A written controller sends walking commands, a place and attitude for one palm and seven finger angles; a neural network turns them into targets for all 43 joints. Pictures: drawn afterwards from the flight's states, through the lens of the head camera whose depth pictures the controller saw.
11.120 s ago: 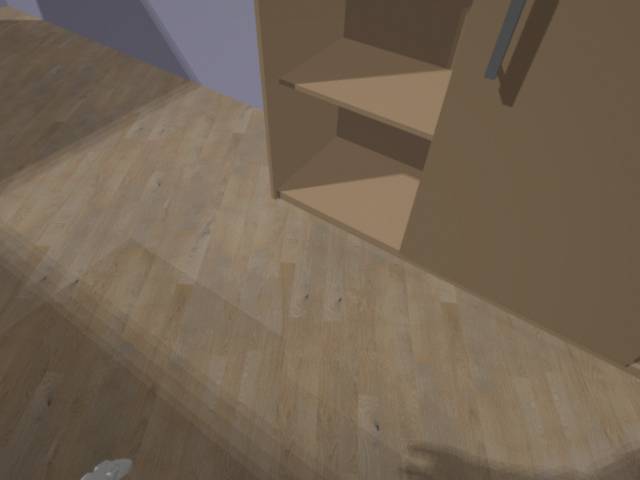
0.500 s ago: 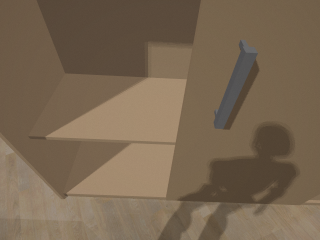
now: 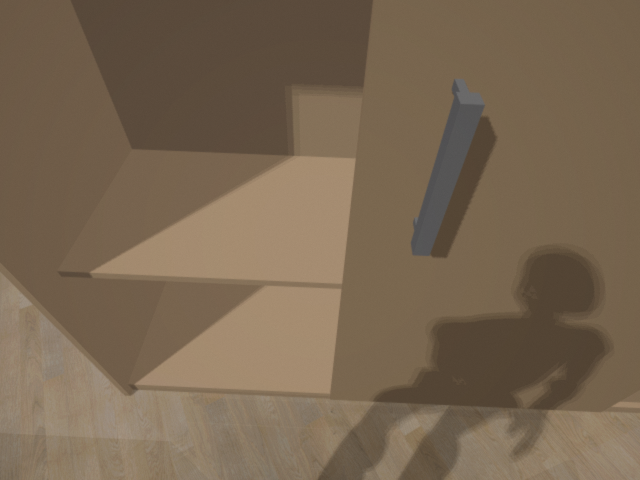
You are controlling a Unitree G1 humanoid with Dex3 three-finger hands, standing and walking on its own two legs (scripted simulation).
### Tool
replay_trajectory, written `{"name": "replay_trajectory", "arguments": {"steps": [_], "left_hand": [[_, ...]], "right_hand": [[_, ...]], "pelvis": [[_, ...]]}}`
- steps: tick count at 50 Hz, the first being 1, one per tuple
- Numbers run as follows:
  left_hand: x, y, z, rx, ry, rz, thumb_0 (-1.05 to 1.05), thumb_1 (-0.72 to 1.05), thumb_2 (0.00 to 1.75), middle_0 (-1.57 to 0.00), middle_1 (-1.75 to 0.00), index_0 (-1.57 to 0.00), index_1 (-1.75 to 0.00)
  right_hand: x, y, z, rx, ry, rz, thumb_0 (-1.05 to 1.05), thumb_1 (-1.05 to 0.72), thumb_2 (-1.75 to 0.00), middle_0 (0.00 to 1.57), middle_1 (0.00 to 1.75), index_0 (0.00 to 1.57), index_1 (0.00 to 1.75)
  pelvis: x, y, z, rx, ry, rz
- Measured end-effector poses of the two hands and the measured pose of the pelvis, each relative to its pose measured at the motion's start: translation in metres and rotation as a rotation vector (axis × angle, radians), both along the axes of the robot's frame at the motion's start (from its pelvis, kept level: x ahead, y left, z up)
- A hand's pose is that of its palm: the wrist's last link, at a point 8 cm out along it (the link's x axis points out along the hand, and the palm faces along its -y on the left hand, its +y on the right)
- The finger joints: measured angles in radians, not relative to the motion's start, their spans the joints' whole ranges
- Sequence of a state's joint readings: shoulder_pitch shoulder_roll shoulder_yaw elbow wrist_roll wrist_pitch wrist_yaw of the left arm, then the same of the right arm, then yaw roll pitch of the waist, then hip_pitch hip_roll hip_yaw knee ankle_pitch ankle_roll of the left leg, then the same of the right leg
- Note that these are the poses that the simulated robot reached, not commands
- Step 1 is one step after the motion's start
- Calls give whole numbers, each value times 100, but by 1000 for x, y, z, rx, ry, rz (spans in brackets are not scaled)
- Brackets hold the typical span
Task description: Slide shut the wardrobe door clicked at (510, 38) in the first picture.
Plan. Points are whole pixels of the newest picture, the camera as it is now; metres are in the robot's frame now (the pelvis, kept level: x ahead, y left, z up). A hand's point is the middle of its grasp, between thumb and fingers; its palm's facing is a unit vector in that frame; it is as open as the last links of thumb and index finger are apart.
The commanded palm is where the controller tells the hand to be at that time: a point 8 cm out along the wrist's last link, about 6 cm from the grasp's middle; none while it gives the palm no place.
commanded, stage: come to a stop and stand still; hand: right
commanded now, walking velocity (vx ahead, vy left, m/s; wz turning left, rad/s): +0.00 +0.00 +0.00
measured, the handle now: (437, 177) +0.44 -0.11 +0.17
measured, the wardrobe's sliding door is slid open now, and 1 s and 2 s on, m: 0.62 0.62 0.62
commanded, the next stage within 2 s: look again from close up in 0.16 s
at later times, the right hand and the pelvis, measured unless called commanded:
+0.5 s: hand out of the picture -0.01 -0.15 -0.17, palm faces +0.00 +0.98 -0.18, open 7.4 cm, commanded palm none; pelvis +0.01 +0.00 +0.00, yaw +1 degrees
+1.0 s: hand out of the picture +0.00 -0.15 -0.17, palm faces +0.00 +0.98 -0.18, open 7.4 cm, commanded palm none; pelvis +0.01 +0.01 +0.00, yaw +1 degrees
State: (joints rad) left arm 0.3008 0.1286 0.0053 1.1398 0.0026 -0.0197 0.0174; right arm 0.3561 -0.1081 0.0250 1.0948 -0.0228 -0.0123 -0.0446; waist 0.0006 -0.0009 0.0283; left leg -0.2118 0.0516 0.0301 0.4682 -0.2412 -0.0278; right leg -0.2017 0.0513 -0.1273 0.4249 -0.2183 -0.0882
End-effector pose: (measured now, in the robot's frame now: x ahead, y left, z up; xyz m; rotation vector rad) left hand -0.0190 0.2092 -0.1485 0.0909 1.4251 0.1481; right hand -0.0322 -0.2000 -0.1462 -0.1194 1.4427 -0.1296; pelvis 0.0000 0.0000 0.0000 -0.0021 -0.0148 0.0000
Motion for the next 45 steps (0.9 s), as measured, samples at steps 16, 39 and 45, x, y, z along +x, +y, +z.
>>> {"name": "replay_trajectory", "arguments": {"steps": [16,39,45], "left_hand": [[-6,-11,-3,-21,30,18,0,91,90,-20,-30,-20,-30],[2,0,-1,-10,32,19,0,91,90,-20,-30,-20,-30],[3,2,-1,-11,37,16,0,91,90,-20,-30,-20,-30]], "right_hand": [[7,-4,2,-12,4,6,0,-91,-90,20,30,19,30],[31,-5,3,-28,-24,28,1,-91,-90,20,30,19,30],[30,-3,4,-26,-17,26,1,-91,-90,20,30,19,30]], "pelvis": [[5,-3,0,-2,5,11],[11,3,1,-3,3,16],[12,5,2,-4,7,13]]}}
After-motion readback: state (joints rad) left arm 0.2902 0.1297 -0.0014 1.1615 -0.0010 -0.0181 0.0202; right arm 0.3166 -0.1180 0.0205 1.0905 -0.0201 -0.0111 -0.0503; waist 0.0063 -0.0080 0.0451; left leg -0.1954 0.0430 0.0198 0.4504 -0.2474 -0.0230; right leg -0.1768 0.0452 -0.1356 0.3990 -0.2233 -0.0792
